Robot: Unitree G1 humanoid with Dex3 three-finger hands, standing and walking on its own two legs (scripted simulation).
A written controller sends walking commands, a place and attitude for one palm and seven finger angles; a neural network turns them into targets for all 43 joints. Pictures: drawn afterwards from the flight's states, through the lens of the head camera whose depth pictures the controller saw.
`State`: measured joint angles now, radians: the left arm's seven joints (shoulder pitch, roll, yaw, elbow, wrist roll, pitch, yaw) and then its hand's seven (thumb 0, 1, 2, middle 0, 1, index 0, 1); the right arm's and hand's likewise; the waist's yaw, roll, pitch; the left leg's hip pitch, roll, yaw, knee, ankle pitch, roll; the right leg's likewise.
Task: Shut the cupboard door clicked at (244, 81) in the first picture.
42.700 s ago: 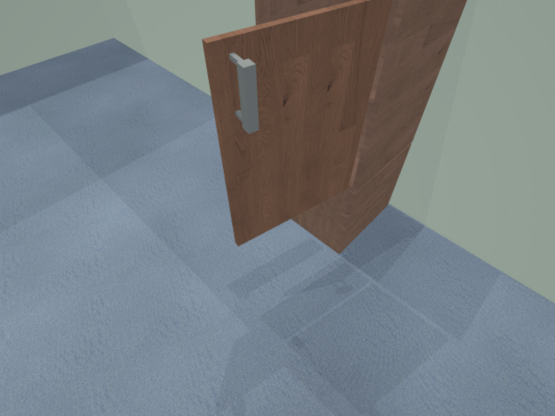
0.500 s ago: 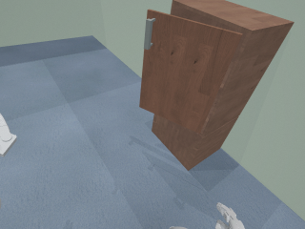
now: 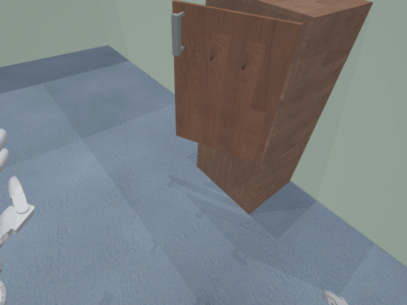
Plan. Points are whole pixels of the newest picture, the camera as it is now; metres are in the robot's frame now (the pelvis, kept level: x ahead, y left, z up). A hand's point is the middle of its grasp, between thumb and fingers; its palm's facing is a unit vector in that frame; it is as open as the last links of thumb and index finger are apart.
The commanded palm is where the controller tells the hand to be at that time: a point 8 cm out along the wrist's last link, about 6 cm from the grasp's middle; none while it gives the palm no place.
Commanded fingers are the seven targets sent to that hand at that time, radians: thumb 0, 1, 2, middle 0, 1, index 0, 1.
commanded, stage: stop stepping back and stand still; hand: left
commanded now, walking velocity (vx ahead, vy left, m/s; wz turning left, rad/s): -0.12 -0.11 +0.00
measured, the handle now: (179, 33) +0.93 +0.13 +0.18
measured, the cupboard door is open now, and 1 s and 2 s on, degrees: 26 26 26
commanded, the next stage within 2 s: let the arm hang, fingers relaxed in 0.68 s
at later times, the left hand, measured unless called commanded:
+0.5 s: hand (62, 194) +0.24 +0.24 +0.15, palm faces +0.44 -0.82 -0.37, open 7.5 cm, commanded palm +0.18 +0.28 +0.20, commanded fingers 0.00 0.90 0.90 -0.20 -0.30 -0.20 -0.30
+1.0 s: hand out of the picture +0.15 +0.21 -0.10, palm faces +0.02 -0.96 -0.28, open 7.4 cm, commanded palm none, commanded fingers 0.00 0.90 0.90 -0.20 -0.30 -0.20 -0.30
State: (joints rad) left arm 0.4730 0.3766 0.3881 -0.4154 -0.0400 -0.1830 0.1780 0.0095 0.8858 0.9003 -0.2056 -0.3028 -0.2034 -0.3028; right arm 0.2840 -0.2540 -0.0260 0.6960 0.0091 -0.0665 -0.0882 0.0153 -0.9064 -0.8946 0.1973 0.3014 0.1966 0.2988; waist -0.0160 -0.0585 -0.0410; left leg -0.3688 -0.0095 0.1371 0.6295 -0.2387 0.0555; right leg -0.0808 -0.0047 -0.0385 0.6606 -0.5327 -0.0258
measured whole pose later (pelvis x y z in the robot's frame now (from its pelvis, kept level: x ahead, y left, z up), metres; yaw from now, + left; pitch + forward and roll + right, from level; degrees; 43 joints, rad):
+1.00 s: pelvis +0.02 +0.00 +0.01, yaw +0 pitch +0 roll +0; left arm 0.30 0.22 0.02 0.58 0.02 0.07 0.01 0.01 0.90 0.90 -0.19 -0.30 -0.19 -0.30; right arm 0.18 -0.27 0.03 0.81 -0.02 0.00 0.00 0.01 -0.91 -0.89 0.20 0.30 0.20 0.30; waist -0.02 0.04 0.00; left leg -0.36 -0.02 0.08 0.58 -0.23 0.06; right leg -0.22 -0.01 -0.06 0.59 -0.36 -0.01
